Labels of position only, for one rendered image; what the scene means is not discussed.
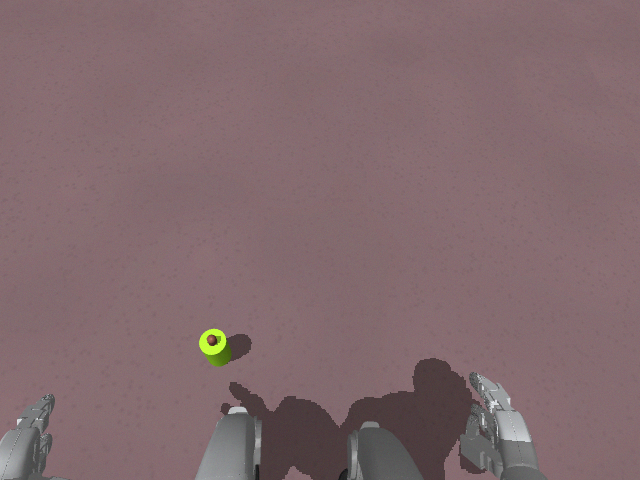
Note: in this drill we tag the right robot hand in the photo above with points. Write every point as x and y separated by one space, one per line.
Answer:
508 442

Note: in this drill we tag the left robot hand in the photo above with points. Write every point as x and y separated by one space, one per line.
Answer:
23 451

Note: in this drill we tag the bottle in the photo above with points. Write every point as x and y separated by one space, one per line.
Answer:
215 347

